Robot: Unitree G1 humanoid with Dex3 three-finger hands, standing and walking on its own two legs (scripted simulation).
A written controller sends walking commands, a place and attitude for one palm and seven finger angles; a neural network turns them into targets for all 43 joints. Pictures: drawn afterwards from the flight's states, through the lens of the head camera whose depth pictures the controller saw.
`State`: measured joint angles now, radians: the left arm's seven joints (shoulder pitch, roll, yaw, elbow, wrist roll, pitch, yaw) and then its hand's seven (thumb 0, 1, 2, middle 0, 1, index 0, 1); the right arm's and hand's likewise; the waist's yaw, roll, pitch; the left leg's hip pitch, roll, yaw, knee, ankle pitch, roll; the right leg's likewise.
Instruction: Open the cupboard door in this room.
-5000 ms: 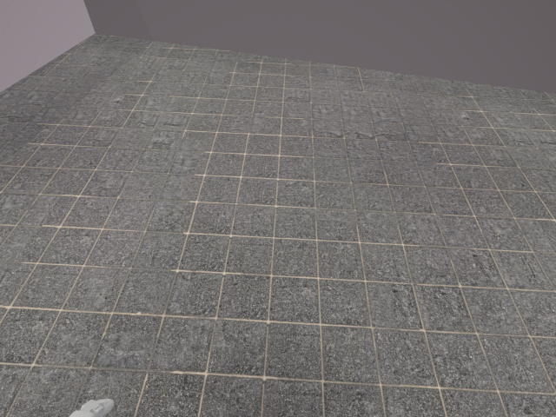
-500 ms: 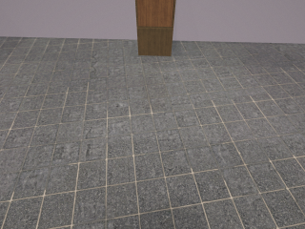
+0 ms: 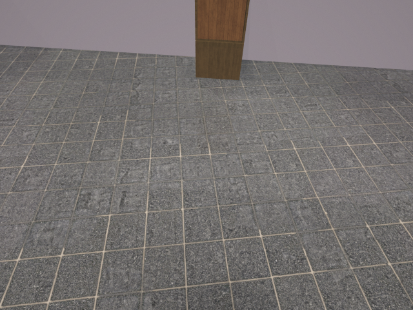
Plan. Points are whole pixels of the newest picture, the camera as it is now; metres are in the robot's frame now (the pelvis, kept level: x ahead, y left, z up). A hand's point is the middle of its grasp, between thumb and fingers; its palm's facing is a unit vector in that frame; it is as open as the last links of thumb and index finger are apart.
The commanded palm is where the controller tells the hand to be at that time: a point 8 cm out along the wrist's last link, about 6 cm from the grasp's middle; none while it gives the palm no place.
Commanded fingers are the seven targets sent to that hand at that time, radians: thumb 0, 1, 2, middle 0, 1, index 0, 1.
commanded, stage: turn or walk to find it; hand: left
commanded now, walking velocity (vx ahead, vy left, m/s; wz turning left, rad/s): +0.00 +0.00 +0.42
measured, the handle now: out of the picture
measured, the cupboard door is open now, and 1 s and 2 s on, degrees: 0 0 0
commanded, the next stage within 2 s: stand and wait in 0.82 s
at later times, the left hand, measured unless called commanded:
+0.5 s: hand out of the picture +0.04 +0.21 -0.15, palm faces +0.22 -0.93 -0.30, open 7.3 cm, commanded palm none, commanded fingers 0.00 0.90 0.90 -0.20 -0.30 -0.20 -0.30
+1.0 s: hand out of the picture -0.13 +0.19 -0.19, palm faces +0.44 -0.86 -0.25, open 7.4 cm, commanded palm none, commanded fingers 0.00 0.90 0.90 -0.20 -0.30 -0.20 -0.30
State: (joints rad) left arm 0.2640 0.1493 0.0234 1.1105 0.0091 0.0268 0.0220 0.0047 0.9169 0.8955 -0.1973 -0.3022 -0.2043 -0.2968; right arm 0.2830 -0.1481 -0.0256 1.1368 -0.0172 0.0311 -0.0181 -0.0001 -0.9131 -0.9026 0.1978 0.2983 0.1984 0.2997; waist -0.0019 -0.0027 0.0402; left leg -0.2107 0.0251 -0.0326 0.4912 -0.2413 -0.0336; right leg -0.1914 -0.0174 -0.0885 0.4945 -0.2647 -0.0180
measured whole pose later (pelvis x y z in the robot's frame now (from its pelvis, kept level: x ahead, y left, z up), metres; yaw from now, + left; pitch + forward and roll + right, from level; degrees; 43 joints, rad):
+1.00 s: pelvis -0.03 +0.01 -0.01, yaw +23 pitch +0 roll +1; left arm 0.30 0.24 0.05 1.02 0.02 0.05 0.03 0.01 0.91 0.90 -0.20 -0.30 -0.20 -0.30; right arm 0.10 -0.19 -0.03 0.98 -0.02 0.02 0.00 0.00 -0.91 -0.90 0.20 0.30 0.20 0.30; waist 0.05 -0.07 0.09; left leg -0.22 0.00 0.07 0.56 -0.32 0.02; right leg -0.31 -0.10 -0.10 0.88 -0.54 0.03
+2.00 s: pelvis -0.04 +0.00 +0.01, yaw +24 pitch -2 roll +0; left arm 0.30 0.13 0.00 1.16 0.01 0.00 0.03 0.00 0.91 0.90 -0.20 -0.30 -0.20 -0.30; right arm 0.30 -0.12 -0.01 1.16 -0.01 0.00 -0.02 0.00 -0.92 -0.90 0.20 0.30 0.20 0.30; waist 0.01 0.00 0.03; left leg -0.13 0.03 0.07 0.41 -0.24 -0.01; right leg -0.19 -0.06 -0.09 0.43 -0.19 0.02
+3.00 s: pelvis -0.04 -0.01 +0.01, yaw +25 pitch -2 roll +0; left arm 0.24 0.20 0.02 1.13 0.02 -0.01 0.01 0.00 0.91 0.90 -0.20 -0.30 -0.20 -0.30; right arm 0.25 -0.20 -0.03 1.14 -0.02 -0.01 -0.01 0.00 -0.91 -0.90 0.20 0.30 0.20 0.30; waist 0.01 0.00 0.04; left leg -0.14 0.05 0.05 0.41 -0.24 -0.03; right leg -0.19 -0.05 -0.11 0.42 -0.20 0.00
